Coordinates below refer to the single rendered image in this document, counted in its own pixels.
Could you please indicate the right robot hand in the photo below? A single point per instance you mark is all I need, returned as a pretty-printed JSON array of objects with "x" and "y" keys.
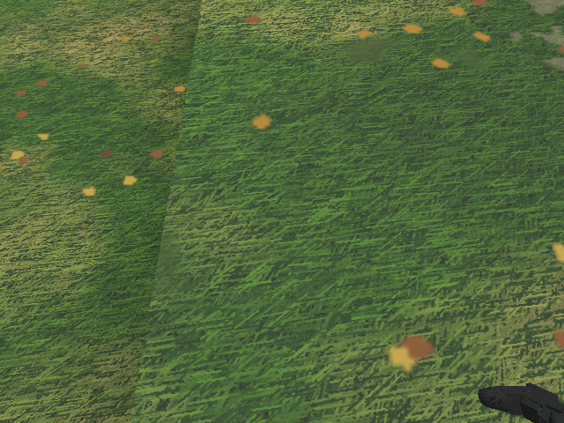
[{"x": 534, "y": 403}]

